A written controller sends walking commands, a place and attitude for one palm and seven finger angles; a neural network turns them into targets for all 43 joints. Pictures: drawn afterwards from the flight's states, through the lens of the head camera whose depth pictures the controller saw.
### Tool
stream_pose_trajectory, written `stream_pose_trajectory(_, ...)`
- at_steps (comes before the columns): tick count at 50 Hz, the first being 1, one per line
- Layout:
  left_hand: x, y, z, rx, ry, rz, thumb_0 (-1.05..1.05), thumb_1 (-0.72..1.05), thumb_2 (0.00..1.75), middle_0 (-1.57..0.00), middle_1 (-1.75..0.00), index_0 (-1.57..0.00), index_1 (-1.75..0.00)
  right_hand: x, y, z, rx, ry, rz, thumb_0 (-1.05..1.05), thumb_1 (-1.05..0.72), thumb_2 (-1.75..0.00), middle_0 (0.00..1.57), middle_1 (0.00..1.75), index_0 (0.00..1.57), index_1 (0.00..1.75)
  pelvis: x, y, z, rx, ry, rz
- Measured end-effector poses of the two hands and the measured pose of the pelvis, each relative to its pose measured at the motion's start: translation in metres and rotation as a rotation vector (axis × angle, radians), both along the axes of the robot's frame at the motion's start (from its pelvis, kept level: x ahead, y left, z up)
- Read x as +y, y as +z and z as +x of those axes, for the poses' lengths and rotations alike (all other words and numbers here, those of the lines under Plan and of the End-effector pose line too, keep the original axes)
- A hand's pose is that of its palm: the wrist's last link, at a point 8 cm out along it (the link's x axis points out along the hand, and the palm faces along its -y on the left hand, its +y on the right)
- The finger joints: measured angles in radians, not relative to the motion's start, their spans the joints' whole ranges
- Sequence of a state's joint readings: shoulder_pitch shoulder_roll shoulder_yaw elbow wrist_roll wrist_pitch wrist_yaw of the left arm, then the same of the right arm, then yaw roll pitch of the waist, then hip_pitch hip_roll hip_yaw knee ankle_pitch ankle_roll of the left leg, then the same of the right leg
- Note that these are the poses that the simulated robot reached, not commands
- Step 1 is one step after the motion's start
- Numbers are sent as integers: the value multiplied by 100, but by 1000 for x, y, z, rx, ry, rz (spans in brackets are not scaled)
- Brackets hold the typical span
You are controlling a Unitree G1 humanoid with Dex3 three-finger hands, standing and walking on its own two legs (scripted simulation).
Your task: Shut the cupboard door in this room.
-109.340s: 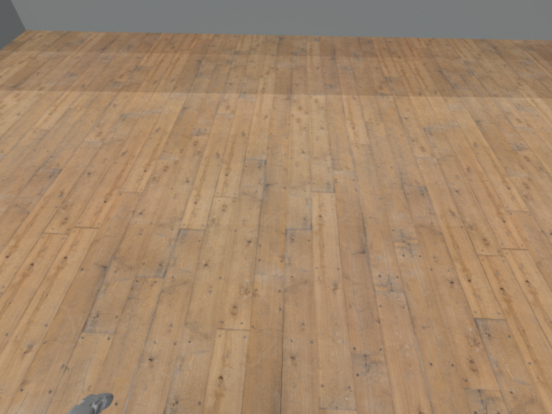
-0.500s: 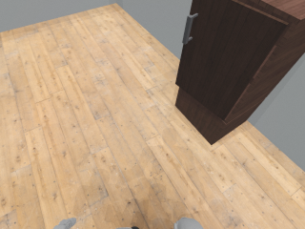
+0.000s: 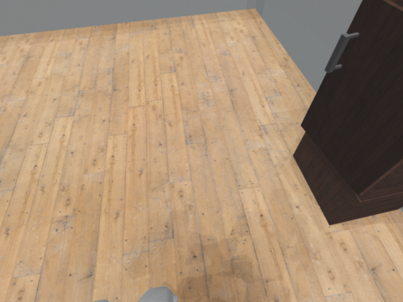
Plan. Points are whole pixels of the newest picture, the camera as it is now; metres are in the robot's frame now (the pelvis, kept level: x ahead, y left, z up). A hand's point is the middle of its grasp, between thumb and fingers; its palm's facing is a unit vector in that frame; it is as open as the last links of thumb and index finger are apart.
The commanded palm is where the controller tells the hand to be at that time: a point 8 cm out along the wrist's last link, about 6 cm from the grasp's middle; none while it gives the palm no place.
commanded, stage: walk to a spot facing it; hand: left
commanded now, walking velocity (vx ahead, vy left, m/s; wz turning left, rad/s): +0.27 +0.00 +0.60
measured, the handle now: (341, 53) +0.86 -0.43 -0.01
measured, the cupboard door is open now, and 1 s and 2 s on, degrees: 8 8 8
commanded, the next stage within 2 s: turn to face it in 1.20 s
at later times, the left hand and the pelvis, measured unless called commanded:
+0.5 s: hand (104, 282) +0.17 +0.23 -0.15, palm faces +0.23 -0.93 -0.29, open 7.4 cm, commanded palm none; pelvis +0.10 -0.01 -0.01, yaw +15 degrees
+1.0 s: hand out of the picture +0.09 +0.18 -0.19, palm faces +0.63 -0.76 -0.17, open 7.3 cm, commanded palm none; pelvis +0.26 +0.08 -0.02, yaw +35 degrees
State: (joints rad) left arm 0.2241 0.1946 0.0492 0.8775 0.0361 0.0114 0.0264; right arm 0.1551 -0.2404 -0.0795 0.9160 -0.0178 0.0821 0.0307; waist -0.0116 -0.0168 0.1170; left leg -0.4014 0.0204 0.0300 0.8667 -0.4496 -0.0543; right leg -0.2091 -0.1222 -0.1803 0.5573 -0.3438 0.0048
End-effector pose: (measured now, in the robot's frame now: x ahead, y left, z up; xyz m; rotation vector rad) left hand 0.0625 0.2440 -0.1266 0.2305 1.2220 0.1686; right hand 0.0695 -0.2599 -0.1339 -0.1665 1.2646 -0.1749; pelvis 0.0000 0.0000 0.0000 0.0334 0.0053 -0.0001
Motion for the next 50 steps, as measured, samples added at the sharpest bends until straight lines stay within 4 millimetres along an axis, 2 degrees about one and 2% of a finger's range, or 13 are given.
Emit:
stream_pose_trajectory(6, 32, -29, -48, 80, 133, -32, 0, 90, 90, -21, -30, -21, -30, 33, 4, 53, -91, 150, -35, 1, -91, -90, 20, 30, 19, 30, 19, -15, 4, 8, 78, -17)
stream_pose_trajectory(10, 44, -22, -52, 109, 166, -33, 1, 91, 90, -20, -30, -20, -30, 46, 14, 59, -105, 189, -41, 0, -90, -90, 20, 30, 20, 30, 23, -6, 13, 12, 109, -31)
stream_pose_trajectory(14, 50, -7, -27, 38, 183, -27, 1, 91, 90, -20, -30, -20, -30, 50, 15, 53, -50, 203, -30, 0, -90, -90, 20, 30, 20, 30, 23, 2, 28, 8, 152, -38)
stream_pose_trajectory(19, 46, 9, 23, -62, 185, -7, 1, 91, 90, -20, -30, -20, -30, 42, 5, 48, 45, 203, -2, 0, -90, -90, 20, 30, 20, 30, 15, 5, 54, 4, 196, -31)
stream_pose_trajectory(22, 39, 15, 57, -112, 176, 11, 1, 91, 90, -20, -30, -20, -30, 30, -6, 55, 95, 198, 17, 1, -90, -90, 20, 30, 20, 30, 5, 0, 76, 6, 217, -21)
stream_pose_trajectory(25, 30, 14, 84, -175, 184, 45, 1, 91, 90, -20, -30, -20, -30, 16, -24, 74, 135, 210, 27, 1, -90, -90, 20, 30, 20, 30, -7, -13, 101, 11, 257, -9)
stream_pose_trajectory(27, 22, 16, 88, -186, 222, 51, 0, 91, 90, -20, -30, -20, -30, 11, -26, 96, 153, 243, 23, 1, -90, -90, 20, 30, 20, 30, -10, -12, 113, 4, 297, -15)
stream_pose_trajectory(31, 4, 18, 80, -128, 316, 28, 0, 91, 90, -20, -30, -21, -30, 13, -11, 157, 109, 307, 19, 1, -90, -90, 20, 30, 20, 30, -11, 1, 142, 11, 355, -8)
stream_pose_trajectory(37, -21, 9, 54, -13, 471, -34, 0, 92, 90, -21, -30, -21, -30, 44, 6, 256, 27, 432, 20, 1, -91, -90, 19, 30, 19, 30, -3, 10, 185, 18, 456, -16)
stream_pose_trajectory(41, -35, -1, 31, 81, 577, -81, 0, 92, 90, -20, -30, -21, -30, 88, 7, 322, -17, 550, 27, 1, -91, -90, 19, 30, 19, 30, 11, 7, 209, 9, 521, -31)
stream_pose_trajectory(45, -44, -12, 9, 184, 675, -139, 0, 92, 90, -20, -30, -21, -30, 152, 8, 387, -83, 680, 46, 1, -91, -90, 19, 30, 19, 30, 34, -1, 232, 1, 571, -44)
stream_pose_trajectory(48, -41, -22, -1, 254, 731, -180, 0, 91, 90, -20, -30, -21, -30, 206, 7, 430, -161, 760, 61, 1, -91, -90, 19, 30, 19, 30, 60, -12, 251, -3, 601, -39)
stream_pose_trajectory(50, -29, -33, -2, 287, 755, -205, 1, 91, 90, -21, -30, -21, -30, 236, 3, 454, -232, 791, 68, 1, -91, -90, 19, 30, 19, 30, 82, -24, 261, -9, 619, -53)
